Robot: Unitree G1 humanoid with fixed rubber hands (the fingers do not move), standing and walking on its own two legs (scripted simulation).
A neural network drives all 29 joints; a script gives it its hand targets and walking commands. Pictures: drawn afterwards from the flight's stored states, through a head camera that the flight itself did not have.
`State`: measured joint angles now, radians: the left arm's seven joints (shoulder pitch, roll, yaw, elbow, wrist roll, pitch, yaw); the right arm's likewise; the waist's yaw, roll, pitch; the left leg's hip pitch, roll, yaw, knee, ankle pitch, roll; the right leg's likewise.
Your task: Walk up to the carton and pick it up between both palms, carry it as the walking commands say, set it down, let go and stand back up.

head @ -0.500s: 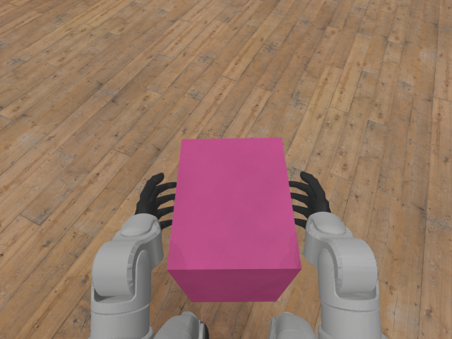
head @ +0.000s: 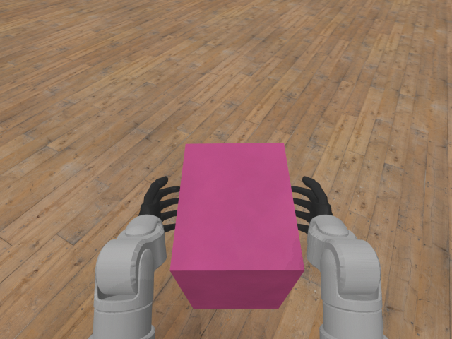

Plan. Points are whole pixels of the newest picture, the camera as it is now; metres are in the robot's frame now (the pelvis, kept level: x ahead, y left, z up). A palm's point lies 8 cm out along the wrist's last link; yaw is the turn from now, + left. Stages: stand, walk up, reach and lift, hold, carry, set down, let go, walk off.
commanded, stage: carry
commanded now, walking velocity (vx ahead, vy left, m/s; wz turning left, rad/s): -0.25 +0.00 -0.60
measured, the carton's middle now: (235, 232) +0.30 +0.00 +0.03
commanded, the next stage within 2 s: none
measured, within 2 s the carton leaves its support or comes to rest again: neither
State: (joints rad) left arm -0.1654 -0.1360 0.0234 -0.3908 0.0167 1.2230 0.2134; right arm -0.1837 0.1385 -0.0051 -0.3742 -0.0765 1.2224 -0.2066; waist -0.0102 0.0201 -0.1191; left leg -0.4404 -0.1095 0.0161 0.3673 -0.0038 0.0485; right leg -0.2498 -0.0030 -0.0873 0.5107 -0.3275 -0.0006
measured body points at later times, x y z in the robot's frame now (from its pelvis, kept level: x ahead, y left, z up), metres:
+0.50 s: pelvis -0.05 +0.05 -0.01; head -0.05 +0.06 +0.44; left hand +0.24 +0.14 +0.07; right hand +0.21 -0.12 +0.08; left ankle +0.10 +0.06 -0.73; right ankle -0.06 -0.07 -0.70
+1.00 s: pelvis -0.14 +0.09 -0.02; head -0.08 +0.07 +0.43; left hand +0.18 +0.12 +0.06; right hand +0.10 -0.13 +0.05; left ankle -0.06 +0.24 -0.73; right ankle -0.20 -0.02 -0.70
